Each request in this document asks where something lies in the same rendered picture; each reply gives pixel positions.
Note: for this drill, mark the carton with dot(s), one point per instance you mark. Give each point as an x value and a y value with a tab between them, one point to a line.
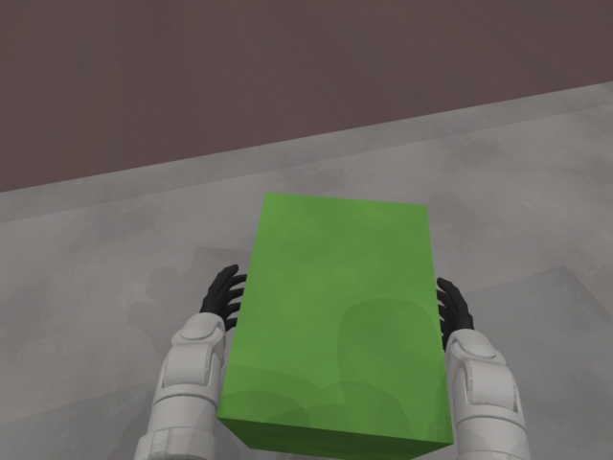
338	348

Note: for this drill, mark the robot right hand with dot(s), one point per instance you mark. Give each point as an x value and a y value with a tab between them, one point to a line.
455	313

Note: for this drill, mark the robot left hand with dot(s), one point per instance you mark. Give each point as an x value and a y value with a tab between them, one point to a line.
219	295

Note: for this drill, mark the left robot forearm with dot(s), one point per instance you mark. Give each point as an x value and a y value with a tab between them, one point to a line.
182	419

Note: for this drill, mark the right robot forearm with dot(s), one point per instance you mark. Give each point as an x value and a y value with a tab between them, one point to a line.
488	412

